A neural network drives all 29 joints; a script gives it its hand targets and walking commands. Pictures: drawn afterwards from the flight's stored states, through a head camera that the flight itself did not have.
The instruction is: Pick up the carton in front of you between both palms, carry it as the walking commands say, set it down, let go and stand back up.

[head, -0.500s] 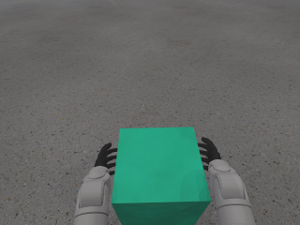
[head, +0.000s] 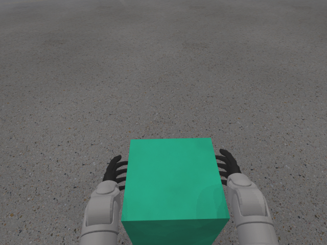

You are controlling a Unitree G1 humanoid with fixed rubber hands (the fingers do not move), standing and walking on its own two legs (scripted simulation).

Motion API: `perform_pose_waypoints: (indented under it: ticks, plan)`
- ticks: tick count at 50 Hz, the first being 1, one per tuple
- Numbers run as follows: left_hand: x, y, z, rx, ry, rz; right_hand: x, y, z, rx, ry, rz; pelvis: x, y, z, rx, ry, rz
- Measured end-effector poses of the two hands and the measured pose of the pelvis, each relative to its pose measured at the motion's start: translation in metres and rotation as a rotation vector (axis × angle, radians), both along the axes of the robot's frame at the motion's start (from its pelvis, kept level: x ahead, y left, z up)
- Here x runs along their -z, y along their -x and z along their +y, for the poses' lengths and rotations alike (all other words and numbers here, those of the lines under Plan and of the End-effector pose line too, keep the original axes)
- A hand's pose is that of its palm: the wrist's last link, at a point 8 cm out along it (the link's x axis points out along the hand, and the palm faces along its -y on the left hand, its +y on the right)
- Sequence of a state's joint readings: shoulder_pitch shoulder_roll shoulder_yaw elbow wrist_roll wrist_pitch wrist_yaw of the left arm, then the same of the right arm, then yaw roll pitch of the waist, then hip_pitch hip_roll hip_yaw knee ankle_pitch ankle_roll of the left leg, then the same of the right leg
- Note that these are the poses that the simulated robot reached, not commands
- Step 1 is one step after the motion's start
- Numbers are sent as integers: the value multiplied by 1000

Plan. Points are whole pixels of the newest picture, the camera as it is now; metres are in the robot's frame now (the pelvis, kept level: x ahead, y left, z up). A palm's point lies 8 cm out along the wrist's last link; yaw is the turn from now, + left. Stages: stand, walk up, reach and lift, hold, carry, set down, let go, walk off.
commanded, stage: carry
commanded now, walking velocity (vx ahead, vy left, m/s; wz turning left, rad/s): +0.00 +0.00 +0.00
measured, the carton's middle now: (171, 195) +0.29 +0.00 -0.04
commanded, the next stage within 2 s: hold in 0.04 s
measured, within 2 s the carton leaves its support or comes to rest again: neither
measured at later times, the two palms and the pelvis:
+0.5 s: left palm (100, 197) +0.25 +0.17 +0.03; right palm (217, 166) +0.33 -0.12 +0.04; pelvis -0.01 -0.05 +0.01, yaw +15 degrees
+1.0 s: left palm (117, 208) +0.32 +0.18 -0.17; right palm (206, 193) +0.36 -0.12 -0.17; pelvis -0.05 -0.07 -0.09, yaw +15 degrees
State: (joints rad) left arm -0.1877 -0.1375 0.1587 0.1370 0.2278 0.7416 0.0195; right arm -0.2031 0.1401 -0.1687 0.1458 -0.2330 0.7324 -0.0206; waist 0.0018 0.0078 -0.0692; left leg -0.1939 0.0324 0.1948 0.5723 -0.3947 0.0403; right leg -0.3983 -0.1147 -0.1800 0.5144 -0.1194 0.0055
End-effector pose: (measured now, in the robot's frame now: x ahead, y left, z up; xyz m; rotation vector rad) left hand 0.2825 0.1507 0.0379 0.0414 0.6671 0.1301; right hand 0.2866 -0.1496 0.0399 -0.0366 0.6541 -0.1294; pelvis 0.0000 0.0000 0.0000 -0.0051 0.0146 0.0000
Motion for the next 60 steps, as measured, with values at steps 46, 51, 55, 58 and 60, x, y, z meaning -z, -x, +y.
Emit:
perform_pose_waypoints:
  ticks: [46,51,55,58,60]
  plan:
    - [183,-22,24,-128,-4,27,186,-61,28,-106,-45,15,68,45,-75,-253,45,454]
    - [209,-38,27,-133,23,-7,213,-71,29,-77,-63,-17,98,49,-66,-255,58,563]
    - [227,-50,27,-130,39,-1,230,-79,29,-63,-63,-11,118,50,-59,-254,69,619]
    - [242,-56,25,-129,42,15,244,-84,27,-60,-53,3,131,49,-55,-253,76,654]
    - [254,-59,24,-125,43,25,255,-87,26,-60,-48,12,140,49,-53,-253,81,678]
